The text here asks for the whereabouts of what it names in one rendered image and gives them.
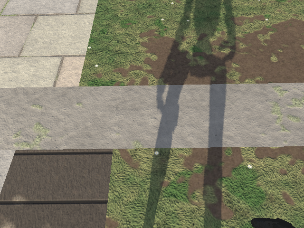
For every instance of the right robot hand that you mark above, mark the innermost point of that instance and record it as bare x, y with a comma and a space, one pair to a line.
270, 223

